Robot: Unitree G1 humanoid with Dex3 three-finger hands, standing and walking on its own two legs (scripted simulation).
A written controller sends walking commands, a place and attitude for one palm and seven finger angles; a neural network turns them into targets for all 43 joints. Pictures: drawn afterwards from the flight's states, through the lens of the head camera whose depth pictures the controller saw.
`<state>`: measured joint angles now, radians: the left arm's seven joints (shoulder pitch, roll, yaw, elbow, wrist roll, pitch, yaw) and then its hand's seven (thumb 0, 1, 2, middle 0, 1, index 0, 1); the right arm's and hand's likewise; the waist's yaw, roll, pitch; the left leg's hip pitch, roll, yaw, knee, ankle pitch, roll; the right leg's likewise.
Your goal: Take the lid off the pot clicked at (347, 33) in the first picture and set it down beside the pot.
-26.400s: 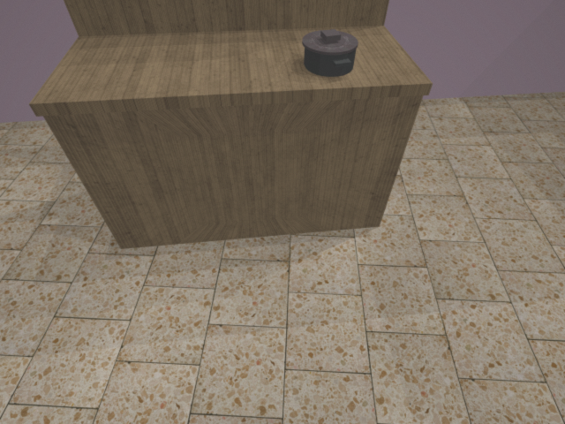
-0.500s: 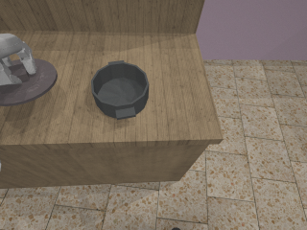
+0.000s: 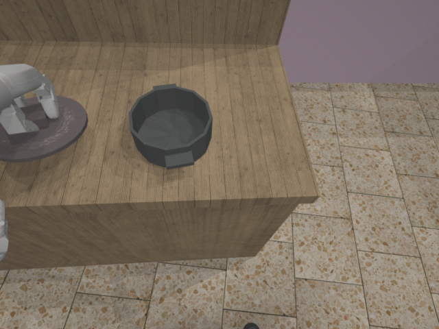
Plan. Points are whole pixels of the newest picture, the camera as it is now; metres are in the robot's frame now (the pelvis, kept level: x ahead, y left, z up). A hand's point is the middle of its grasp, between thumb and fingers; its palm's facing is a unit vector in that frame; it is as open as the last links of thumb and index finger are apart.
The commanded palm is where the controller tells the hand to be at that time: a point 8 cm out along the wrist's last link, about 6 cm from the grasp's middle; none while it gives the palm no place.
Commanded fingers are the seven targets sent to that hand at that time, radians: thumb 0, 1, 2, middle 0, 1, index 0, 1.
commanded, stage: lower the lid onto the table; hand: left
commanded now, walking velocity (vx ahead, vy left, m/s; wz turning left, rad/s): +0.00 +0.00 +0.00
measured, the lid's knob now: (31, 117) +0.48 +0.34 +0.06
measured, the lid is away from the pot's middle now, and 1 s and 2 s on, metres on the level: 0.25 0.25 0.25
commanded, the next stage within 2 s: open the fingers wide in 1.04 s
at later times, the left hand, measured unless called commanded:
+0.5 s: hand (35, 126) +0.45 +0.32 +0.07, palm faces -0.50 -0.11 -0.86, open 6.7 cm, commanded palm +0.51 +0.32 +0.13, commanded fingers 0.00 0.60 1.03 -0.72 -1.01 -0.88 -1.07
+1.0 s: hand (38, 132) +0.46 +0.33 +0.05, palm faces -0.51 -0.11 -0.86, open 6.6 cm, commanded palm +0.52 +0.33 +0.10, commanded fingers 0.00 0.60 1.03 -0.72 -1.01 -0.88 -1.07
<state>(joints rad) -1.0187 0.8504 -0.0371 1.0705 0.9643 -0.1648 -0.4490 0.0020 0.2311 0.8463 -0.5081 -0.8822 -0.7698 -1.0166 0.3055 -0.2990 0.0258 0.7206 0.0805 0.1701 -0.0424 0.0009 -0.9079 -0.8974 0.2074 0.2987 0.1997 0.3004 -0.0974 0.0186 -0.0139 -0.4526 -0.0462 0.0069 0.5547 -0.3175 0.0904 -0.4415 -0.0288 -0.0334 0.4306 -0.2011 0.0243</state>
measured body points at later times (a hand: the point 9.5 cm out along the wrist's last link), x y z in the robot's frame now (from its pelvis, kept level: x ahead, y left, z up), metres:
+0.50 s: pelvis +0.00 -0.01 -0.01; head +0.10 +0.01 +0.43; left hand +0.48 +0.32 +0.12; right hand +0.00 -0.29 -0.12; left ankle -0.04 +0.05 -0.73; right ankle -0.01 -0.16 -0.73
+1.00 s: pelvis +0.00 -0.01 -0.02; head +0.12 +0.02 +0.42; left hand +0.48 +0.33 +0.10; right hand -0.02 -0.29 -0.13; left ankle -0.04 +0.05 -0.73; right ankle -0.01 -0.16 -0.73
